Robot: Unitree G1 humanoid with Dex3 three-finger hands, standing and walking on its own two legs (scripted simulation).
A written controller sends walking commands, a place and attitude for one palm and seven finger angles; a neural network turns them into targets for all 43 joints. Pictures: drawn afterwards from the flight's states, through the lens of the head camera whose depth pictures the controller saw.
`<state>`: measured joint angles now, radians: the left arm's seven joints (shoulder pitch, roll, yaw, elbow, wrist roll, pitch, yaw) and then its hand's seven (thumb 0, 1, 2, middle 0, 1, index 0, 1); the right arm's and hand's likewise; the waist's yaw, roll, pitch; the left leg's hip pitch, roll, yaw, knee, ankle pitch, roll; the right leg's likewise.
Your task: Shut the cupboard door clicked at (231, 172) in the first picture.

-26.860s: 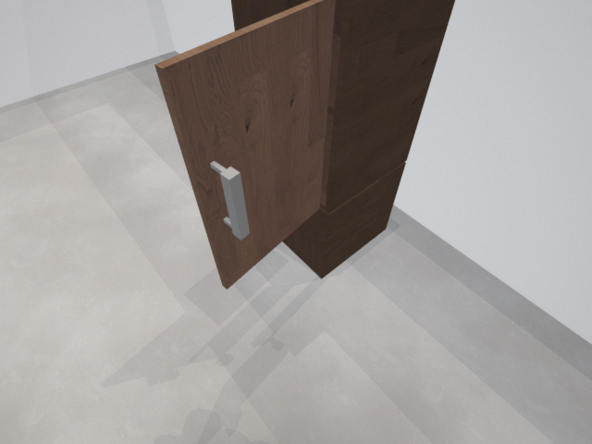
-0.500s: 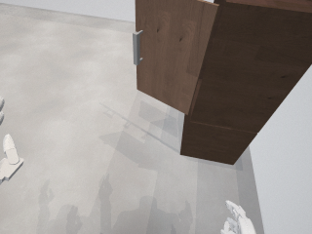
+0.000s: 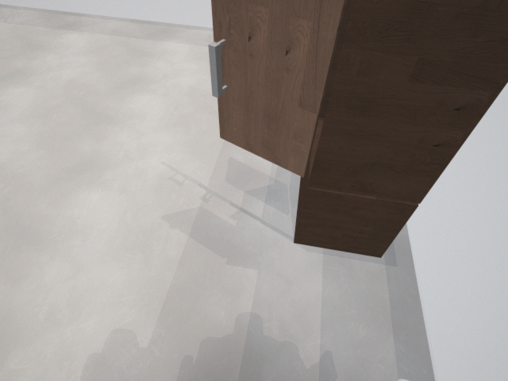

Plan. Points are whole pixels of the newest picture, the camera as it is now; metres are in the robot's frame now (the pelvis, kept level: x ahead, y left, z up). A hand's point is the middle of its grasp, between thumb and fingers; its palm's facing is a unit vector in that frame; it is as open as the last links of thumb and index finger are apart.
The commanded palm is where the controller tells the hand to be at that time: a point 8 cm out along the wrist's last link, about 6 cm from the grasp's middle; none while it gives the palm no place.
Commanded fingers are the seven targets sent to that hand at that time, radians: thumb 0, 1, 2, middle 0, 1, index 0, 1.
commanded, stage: let the arm hang, fingers relaxed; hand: left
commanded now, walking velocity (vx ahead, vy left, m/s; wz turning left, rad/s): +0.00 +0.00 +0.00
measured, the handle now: (220, 68) +0.99 +0.13 -0.02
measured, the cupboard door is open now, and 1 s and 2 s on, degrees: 66 66 66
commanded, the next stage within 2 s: look to check the result in 0.82 s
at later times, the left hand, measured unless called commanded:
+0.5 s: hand out of the picture +0.02 +0.20 -0.16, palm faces -0.01 -0.97 -0.26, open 7.4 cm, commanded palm none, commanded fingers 0.00 0.90 0.90 -0.20 -0.30 -0.20 -0.30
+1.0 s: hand out of the picture +0.05 +0.21 -0.16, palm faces -0.01 -0.97 -0.25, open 7.4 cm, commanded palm none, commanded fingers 0.00 0.90 0.90 -0.20 -0.30 -0.20 -0.30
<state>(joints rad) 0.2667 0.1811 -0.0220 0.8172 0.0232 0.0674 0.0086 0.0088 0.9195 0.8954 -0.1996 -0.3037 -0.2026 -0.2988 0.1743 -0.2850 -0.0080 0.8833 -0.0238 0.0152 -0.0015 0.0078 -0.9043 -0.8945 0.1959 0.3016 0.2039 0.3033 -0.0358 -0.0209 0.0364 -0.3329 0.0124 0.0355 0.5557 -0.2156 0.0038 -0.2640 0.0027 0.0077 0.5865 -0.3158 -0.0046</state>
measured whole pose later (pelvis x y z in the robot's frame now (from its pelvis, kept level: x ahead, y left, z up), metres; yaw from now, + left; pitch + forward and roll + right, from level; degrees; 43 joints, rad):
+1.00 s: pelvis +0.03 +0.00 +0.02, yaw -1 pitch -2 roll +0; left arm 0.22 0.23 0.02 1.13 0.02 0.00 0.02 0.00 0.90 0.90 -0.20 -0.30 -0.20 -0.30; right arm 0.21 -0.23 -0.01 1.12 -0.01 0.00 -0.03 0.00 -0.90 -0.89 0.20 0.30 0.20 0.30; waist 0.00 0.00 0.05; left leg -0.18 0.02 0.05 0.38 -0.17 0.00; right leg -0.10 0.01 0.02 0.37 -0.24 -0.01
